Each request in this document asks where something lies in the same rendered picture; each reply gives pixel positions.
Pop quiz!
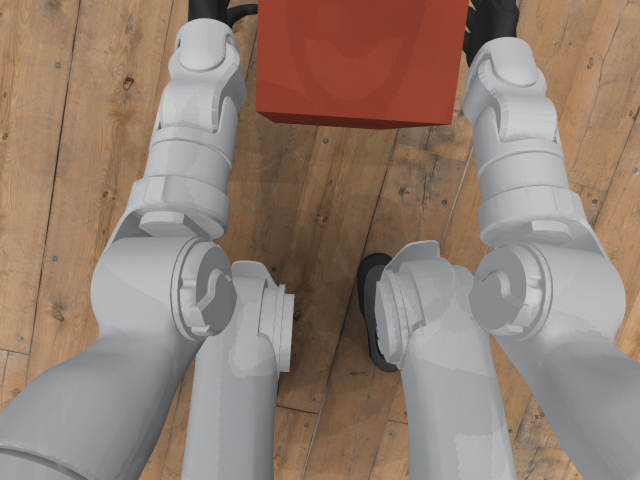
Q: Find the robot right shin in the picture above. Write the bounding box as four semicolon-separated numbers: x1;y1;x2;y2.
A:
376;240;475;364

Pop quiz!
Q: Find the carton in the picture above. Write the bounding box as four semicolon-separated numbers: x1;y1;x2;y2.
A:
256;0;469;130

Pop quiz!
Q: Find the robot right forearm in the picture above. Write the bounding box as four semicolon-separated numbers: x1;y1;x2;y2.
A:
462;37;613;265

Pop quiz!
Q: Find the robot left upper arm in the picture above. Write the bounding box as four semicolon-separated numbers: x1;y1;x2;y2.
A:
0;236;237;480

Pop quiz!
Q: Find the robot left shin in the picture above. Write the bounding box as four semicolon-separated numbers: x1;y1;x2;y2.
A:
231;261;280;381

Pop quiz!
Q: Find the robot shin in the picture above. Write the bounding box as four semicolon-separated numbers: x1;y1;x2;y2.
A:
376;240;475;364
231;261;280;381

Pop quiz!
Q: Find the robot left hand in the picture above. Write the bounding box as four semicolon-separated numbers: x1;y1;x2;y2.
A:
188;0;258;28

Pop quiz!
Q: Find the robot left forearm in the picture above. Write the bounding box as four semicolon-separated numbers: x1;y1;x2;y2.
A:
90;18;247;312

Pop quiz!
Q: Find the robot right upper arm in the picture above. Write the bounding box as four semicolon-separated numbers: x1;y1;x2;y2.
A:
468;240;640;480

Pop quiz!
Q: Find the robot right hand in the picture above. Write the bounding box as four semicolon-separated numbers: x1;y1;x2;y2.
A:
462;0;520;68

